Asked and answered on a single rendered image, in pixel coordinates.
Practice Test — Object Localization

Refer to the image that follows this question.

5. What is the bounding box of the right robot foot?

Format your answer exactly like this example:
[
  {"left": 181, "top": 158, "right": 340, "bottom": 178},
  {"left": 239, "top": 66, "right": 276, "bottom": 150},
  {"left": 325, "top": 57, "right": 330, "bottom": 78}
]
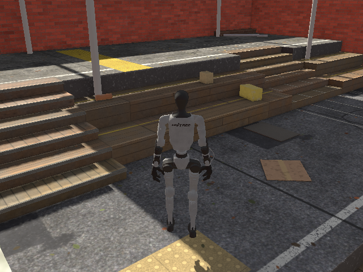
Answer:
[{"left": 188, "top": 223, "right": 196, "bottom": 238}]

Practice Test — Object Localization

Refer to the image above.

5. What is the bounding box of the robot left upper arm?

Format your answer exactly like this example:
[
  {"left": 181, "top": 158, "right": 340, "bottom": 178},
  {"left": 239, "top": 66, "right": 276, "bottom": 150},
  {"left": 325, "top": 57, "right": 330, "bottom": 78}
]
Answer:
[{"left": 157, "top": 114, "right": 170, "bottom": 147}]

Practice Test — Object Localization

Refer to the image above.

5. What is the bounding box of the robot right forearm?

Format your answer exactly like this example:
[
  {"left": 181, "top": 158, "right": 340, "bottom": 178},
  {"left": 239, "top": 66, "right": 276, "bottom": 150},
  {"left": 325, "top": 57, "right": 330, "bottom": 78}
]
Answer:
[{"left": 201, "top": 139, "right": 211, "bottom": 166}]

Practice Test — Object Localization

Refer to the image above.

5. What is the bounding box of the robot left forearm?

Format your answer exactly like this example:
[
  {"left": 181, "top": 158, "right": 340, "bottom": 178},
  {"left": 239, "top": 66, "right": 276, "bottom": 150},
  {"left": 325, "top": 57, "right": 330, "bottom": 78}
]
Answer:
[{"left": 152, "top": 139, "right": 163, "bottom": 167}]

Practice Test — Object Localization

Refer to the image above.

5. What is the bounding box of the left robot hand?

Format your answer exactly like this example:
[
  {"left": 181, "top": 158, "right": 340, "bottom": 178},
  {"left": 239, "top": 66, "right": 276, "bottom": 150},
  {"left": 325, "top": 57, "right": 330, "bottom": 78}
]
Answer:
[{"left": 151, "top": 166, "right": 164, "bottom": 182}]

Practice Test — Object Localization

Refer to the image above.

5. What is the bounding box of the robot right upper arm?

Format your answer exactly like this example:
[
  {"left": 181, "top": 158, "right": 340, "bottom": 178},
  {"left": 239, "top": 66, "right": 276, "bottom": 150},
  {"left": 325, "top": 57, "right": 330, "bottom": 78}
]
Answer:
[{"left": 193, "top": 115, "right": 206, "bottom": 147}]

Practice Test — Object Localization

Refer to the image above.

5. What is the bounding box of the robot left thigh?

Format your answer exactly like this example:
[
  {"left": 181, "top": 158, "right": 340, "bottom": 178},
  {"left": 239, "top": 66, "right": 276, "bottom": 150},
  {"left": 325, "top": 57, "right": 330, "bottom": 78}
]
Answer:
[{"left": 162, "top": 158, "right": 175, "bottom": 198}]

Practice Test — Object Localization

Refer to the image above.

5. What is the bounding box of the right robot hand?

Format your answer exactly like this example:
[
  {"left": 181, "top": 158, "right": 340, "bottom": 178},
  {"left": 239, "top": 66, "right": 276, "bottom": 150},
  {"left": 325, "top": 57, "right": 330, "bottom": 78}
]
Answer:
[{"left": 199, "top": 165, "right": 212, "bottom": 181}]

